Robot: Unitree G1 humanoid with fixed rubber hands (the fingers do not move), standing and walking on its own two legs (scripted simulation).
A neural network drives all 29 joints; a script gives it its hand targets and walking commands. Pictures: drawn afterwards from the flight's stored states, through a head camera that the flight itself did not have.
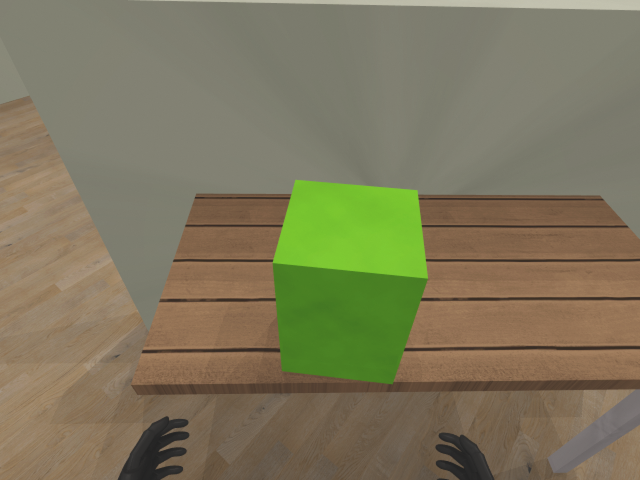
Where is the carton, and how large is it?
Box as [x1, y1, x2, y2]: [273, 180, 427, 383]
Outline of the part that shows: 295,180 273,260 273,273 282,370 392,383 427,279 417,191 397,188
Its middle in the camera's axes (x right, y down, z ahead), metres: +0.04 +0.07 +0.62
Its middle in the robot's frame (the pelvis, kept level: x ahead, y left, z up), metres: +0.43 -0.01 +0.00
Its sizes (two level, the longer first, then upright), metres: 0.186 0.177 0.267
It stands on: a table, 0.63 m high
